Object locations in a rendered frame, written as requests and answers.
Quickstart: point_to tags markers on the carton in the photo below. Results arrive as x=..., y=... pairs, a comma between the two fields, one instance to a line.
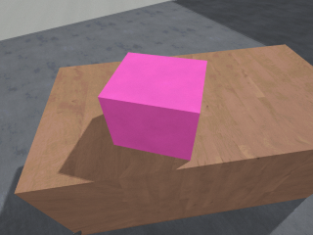
x=152, y=103

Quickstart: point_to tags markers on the pedestal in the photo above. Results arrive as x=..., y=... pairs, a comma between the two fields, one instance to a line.
x=253, y=146

